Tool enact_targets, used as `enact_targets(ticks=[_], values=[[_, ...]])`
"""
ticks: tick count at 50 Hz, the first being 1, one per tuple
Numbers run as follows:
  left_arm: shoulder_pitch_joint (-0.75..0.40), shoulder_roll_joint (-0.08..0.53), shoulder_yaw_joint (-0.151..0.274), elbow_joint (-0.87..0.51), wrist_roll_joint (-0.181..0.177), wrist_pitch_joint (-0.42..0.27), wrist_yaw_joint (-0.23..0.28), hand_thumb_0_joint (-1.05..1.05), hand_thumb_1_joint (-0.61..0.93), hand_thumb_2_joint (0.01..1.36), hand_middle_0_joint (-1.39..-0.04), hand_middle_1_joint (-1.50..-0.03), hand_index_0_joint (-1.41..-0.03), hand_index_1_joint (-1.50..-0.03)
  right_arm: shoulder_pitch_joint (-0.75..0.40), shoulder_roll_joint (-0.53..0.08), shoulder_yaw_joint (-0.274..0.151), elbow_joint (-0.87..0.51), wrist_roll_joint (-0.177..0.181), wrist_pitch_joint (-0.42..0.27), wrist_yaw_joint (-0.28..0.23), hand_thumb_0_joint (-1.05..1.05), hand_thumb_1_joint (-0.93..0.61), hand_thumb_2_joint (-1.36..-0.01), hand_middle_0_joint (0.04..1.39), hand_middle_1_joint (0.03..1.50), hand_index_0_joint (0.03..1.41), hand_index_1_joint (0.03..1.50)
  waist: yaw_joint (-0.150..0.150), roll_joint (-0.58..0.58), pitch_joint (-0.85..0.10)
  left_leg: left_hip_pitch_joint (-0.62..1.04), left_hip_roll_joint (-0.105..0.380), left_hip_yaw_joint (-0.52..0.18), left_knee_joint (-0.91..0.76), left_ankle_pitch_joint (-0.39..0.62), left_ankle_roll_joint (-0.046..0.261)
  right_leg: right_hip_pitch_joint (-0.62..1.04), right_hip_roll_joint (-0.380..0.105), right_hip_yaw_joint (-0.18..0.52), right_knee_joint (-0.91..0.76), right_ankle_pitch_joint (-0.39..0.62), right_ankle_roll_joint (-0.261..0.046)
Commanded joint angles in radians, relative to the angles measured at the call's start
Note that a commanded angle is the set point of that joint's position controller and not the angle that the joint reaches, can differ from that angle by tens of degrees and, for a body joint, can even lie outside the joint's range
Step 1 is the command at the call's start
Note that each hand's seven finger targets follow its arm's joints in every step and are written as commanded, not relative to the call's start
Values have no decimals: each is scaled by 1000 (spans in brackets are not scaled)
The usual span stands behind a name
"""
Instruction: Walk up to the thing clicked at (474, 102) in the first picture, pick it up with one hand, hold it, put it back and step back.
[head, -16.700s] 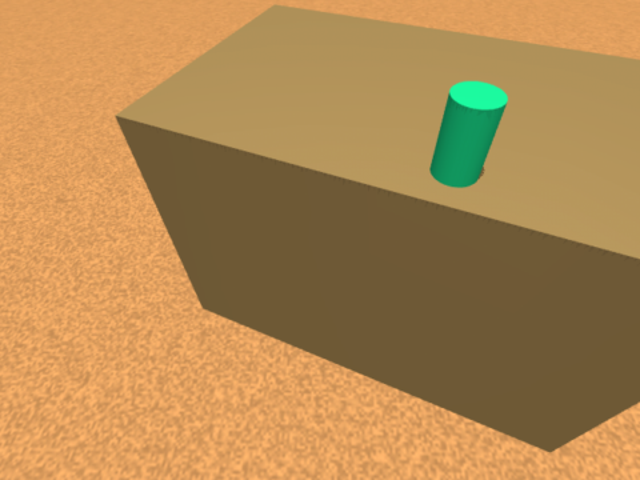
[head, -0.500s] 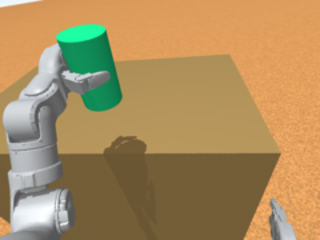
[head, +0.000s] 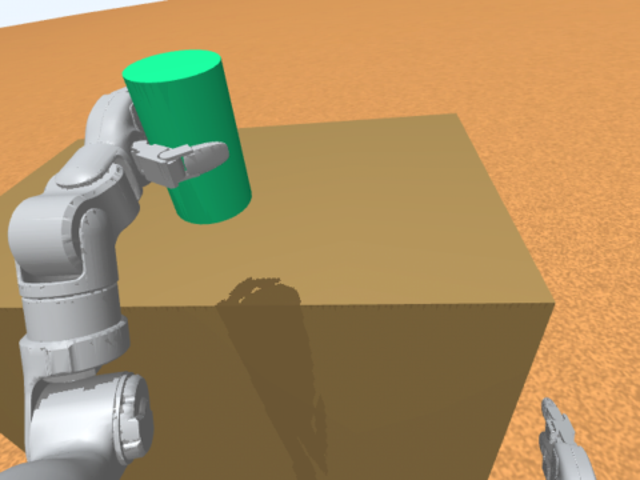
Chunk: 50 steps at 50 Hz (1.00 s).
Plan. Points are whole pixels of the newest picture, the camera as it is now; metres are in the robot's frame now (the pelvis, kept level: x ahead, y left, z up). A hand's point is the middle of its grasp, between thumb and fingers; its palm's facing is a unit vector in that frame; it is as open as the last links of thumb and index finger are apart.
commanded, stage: hold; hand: left
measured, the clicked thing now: (196, 141) +0.34 +0.15 +0.33
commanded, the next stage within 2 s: crouch in 1.88 s
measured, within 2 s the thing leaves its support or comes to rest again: neither
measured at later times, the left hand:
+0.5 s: hand (186, 139) +0.33 +0.15 +0.33, palm faces +0.14 -0.99 -0.03, open 11.6 cm
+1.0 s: hand (188, 141) +0.33 +0.15 +0.33, palm faces +0.14 -0.99 -0.03, open 11.6 cm
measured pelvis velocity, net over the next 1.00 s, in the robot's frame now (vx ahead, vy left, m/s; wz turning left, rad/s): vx -0.01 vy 0.00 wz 0.00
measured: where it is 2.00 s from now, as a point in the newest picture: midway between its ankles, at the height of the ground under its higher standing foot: outside the picture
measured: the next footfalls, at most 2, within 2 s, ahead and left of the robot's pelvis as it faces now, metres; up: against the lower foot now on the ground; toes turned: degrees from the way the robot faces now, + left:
none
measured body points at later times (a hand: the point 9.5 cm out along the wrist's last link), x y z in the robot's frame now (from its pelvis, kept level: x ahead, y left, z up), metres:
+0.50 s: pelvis -0.01 +0.00 +0.00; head -0.07 -0.05 +0.44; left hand +0.32 +0.20 +0.34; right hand +0.18 -0.26 -0.06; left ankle +0.04 +0.11 -0.73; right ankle +0.02 -0.13 -0.73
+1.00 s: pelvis -0.01 +0.00 +0.00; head -0.07 -0.04 +0.44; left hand +0.32 +0.20 +0.33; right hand +0.18 -0.25 -0.06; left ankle +0.04 +0.11 -0.73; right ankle +0.02 -0.13 -0.73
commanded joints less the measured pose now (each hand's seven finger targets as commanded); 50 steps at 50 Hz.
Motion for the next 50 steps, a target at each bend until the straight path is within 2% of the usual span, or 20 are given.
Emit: enact_targets(ticks=[1, 8, 9, 12, 14, 15, 16, 18, 23, 25, 29, 30, 34, 35, 37, 41, 43, 46, 48, 50], values=[[-585, 229, 97, -216, -14, -131, 4, 0, -52, 1288, -1222, -1425, -1244, -1434, -177, -109, -28, -165, 3, -68, -7, 0, 528, -62, 48, 50, 49, 50, 4, -113, -179, 106, -9, 3, -80, 68, 6, -43, 29, -44, -126, 79, -17], [-597, 248, 94, -280, -12, -155, -9, 0, -20, 1281, -1229, -1416, -1250, -1426, -185, -113, -26, -178, 2, -76, -16, 0, 530, -61, 48, 50, 49, 50, 4, -78, -219, 117, -12, 5, -75, 62, 6, -38, 26, -40, -122, 72, -19], [-639, 295, 125, -350, -12, -162, -6, 0, -19, 1296, -1243, -1432, -1264, -1441, -171, -122, -36, -170, 0, -75, -19, 0, 530, -61, 48, 50, 49, 50, 5, -77, -238, 126, -11, 6, -75, 66, 6, -38, 28, -41, -123, 76, -17], [-620, 282, 129, -283, -17, -150, -3, 0, -31, 1321, -1236, -1451, -1259, -1461, -186, -112, -25, -169, -1, -77, -21, 0, 528, -62, 48, 50, 49, 50, 4, -89, -212, 107, -10, 5, -77, 60, 5, -36, 28, -38, -122, 74, -15], [-599, 246, 97, -205, -12, -140, 0, 0, -16, 1317, -1247, -1450, -1271, -1458, -196, -113, -27, -174, 0, -78, -25, 0, 532, -61, 48, 50, 49, 50, -8, -109, -180, 98, -12, 8, -76, 40, 9, -52, 27, -38, -128, 56, -13], [-635, 268, 112, -269, -16, -147, 4, 0, -3, 1323, -1257, -1456, -1280, -1465, -191, -108, -21, -151, -2, -77, -26, 0, 536, -60, 48, 50, 49, 50, 0, -103, -198, 104, -15, 10, -77, 29, 10, -50, 24, -35, -132, 42, -11], [-590, 246, 100, -156, -13, -137, 2, 0, -11, 1327, -1257, -1462, -1280, -1471, -180, -109, -20, -152, -1, -76, -29, 0, 531, -61, 48, 50, 49, 50, -16, -122, -179, 99, -15, 13, -76, 28, 10, -59, 24, -34, -135, 50, -8], [-604, 248, 97, -197, -12, -147, 2, 0, 9, 1335, -1264, -1464, -1287, -1474, -200, -120, -24, -175, 0, -80, -29, 0, 535, -60, 48, 50, 49, 50, 3, -103, -199, 97, -12, 6, -84, 29, 4, -46, 27, -41, -128, 49, -15], [-623, 270, 96, -249, -2, -159, -1, 0, -1, 1336, -1269, -1471, -1292, -1480, -172, -117, -29, -175, 6, -77, -24, 0, 531, -61, 48, 50, 49, 50, 3, -77, -209, 117, -12, 5, -83, 45, 4, -52, 29, -42, -123, 58, -19], [-623, 283, 128, -254, -14, -167, -4, 0, 14, 1325, -1262, -1457, -1285, -1465, -159, -114, -29, -180, 3, -82, -28, 0, 534, -61, 48, 50, 49, 50, 5, -108, -203, 116, -7, 4, -80, 53, 5, -43, 32, -44, -123, 64, -13], [-586, 233, 91, -176, -10, -155, -5, 0, 12, 1356, -1280, -1488, -1303, -1497, -196, -115, -23, -200, 1, -83, -27, 0, 531, -62, 48, 50, 49, 50, 0, -89, -185, 100, -8, 6, -81, 52, 3, -43, 31, -40, -121, 71, -16], [-639, 273, 107, -257, -6, -163, 1, 0, 9, 1359, -1286, -1488, -1307, -1499, -175, -107, -23, -176, 1, -78, -25, 0, 531, -62, 48, 50, 49, 50, 3, -70, -218, 118, -10, 7, -78, 67, 2, -40, 30, -39, -116, 84, -18], [-606, 258, 105, -214, -5, -160, -4, 0, 0, 1341, -1275, -1477, -1299, -1485, -180, -111, -25, -184, 0, -76, -25, 0, 527, -63, 48, 50, 49, 50, 1, -90, -207, 111, -9, 7, -76, 64, 5, -36, 31, -41, -123, 79, -16], [-653, 307, 131, -289, -5, -172, -6, 0, 17, 1348, -1274, -1476, -1298, -1484, -160, -117, -29, -179, 0, -76, -26, 0, 530, -62, 48, 50, 49, 50, 0, -83, -231, 124, -8, 8, -79, 66, 4, -31, 33, -40, -123, 82, -15], [-582, 241, 97, -190, -8, -161, -12, 0, 10, 1347, -1269, -1484, -1295, -1491, -164, -109, -22, -183, 1, -79, -27, 0, 525, -63, 48, 50, 49, 50, -7, -108, -194, 112, -8, 8, -80, 62, 6, -41, 33, -40, -123, 76, -14], [-619, 266, 107, -237, -8, -164, -11, 0, -27, 1342, -1262, -1473, -1285, -1483, -157, -104, -17, -172, 0, -82, -25, 0, 525, -64, 48, 50, 49, 50, -2, -85, -193, 115, -1, -2, -85, 59, 1, -42, 35, -44, -113, 79, -17], [-577, 208, 63, -174, -6, -151, -8, 0, -7, 1336, -1253, -1461, -1275, -1471, -195, -103, -13, -194, 0, -85, -24, 0, 527, -63, 48, 50, 49, 50, -5, -86, -178, 107, -5, 3, -85, 52, 2, -51, 33, -41, -117, 74, -18], [-640, 289, 118, -268, -4, -167, -2, 0, -3, 1345, -1269, -1472, -1290, -1483, -163, -112, -23, -174, -1, -81, -26, 0, 529, -63, 48, 50, 49, 50, 0, -72, -222, 126, -4, 2, -79, 74, 1, -34, 34, -44, -115, 92, -18], [-600, 236, 87, -228, -6, -160, 0, 0, -19, 1329, -1247, -1457, -1270, -1467, -173, -100, -20, -169, 1, -83, -20, 0, 522, -64, 48, 50, 49, 50, 0, -78, -197, 118, -4, 2, -81, 63, 2, -47, 35, -46, -113, 81, -19], [-650, 275, 106, -272, -7, -170, 6, 0, -6, 1326, -1252, -1453, -1272, -1464, -180, -107, -24, -182, 1, -86, -24, 0, 523, -65, 48, 50, 49, 50, -3, -92, -227, 127, -9, 6, -72, 78, 7, -34, 31, -41, -116, 95, -16]])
